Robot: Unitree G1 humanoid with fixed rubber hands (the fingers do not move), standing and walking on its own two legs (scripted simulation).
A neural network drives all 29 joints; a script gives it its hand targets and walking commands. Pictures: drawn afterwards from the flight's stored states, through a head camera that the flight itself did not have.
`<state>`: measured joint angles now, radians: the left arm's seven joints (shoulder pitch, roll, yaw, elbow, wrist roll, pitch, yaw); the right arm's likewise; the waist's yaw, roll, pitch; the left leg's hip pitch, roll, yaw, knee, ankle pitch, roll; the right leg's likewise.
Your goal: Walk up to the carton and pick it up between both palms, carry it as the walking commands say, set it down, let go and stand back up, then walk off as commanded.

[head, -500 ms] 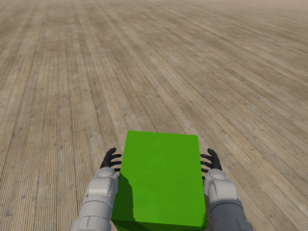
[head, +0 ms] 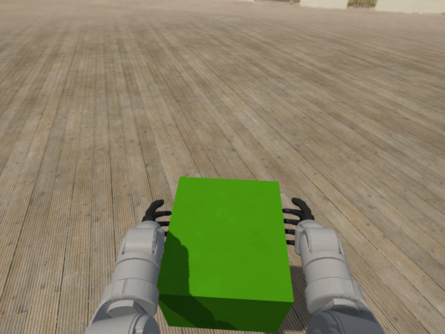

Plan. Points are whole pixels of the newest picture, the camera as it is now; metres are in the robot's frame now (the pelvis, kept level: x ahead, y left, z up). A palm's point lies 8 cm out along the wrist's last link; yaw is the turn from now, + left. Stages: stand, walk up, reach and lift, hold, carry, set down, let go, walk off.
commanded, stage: reach and lift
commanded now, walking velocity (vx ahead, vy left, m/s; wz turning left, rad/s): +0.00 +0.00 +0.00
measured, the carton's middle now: (225, 251) +0.33 +0.00 -0.02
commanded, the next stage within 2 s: hold in 0.80 s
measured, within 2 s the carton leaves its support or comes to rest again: neither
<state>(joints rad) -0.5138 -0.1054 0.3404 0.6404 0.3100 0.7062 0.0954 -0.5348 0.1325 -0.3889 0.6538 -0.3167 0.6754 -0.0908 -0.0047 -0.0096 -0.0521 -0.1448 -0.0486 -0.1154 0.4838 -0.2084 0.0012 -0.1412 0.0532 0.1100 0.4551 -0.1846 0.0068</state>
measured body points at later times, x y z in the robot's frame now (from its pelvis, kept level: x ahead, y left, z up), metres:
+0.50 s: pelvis +0.03 +0.01 +0.01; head -0.05 +0.02 +0.45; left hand +0.33 +0.16 +0.04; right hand +0.34 -0.14 +0.05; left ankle +0.04 +0.12 -0.74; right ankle +0.05 -0.12 -0.74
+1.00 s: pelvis +0.02 +0.00 +0.01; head -0.07 +0.00 +0.45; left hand +0.31 +0.16 +0.04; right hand +0.32 -0.15 +0.05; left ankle +0.04 +0.12 -0.74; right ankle +0.05 -0.12 -0.74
